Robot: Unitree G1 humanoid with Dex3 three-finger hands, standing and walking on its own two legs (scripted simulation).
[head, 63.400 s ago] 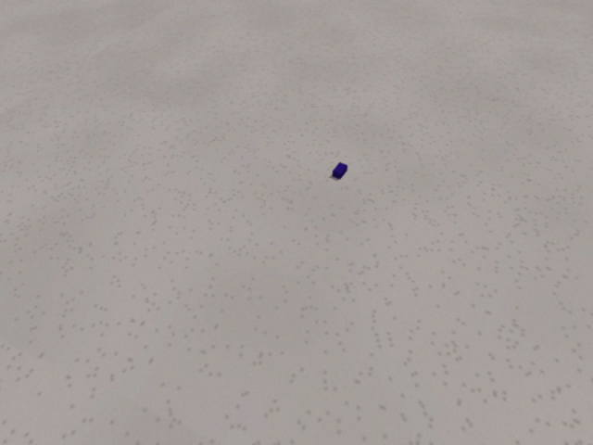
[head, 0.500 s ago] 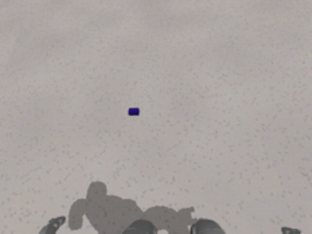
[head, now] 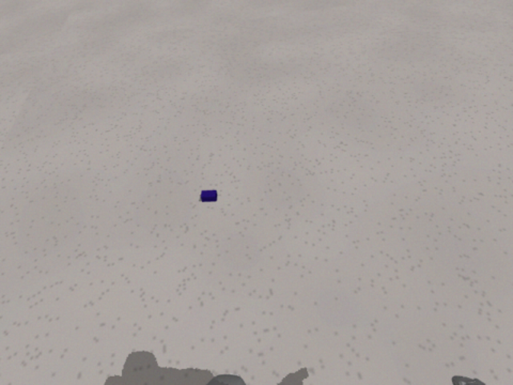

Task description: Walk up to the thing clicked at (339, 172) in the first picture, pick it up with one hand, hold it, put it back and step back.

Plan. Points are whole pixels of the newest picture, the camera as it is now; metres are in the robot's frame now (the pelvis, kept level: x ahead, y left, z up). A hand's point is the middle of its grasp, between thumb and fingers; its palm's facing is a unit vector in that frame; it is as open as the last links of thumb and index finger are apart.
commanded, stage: step back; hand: left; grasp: from above
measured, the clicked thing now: (209, 195) +1.07 +0.37 -0.75
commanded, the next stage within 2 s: stand in 0.78 s
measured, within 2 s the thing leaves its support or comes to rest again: neither
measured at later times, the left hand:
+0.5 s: hand out of the picture +0.08 +0.29 -0.15, palm faces +0.03 -0.92 -0.38, open 7.4 cm
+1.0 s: hand (130, 380) +0.15 +0.27 -0.14, palm faces +0.05 -0.94 -0.33, open 7.4 cm
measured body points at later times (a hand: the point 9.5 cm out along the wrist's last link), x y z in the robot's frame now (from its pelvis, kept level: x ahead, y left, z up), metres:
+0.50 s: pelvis +0.02 +0.01 +0.00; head +0.03 +0.02 +0.45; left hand +0.08 +0.34 -0.12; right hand +0.10 -0.29 -0.12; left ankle +0.02 +0.14 -0.73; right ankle +0.06 -0.12 -0.73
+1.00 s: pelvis +0.05 +0.01 +0.01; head +0.07 +0.02 +0.46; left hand +0.15 +0.31 -0.12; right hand +0.16 -0.28 -0.12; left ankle +0.02 +0.14 -0.73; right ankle +0.07 -0.12 -0.73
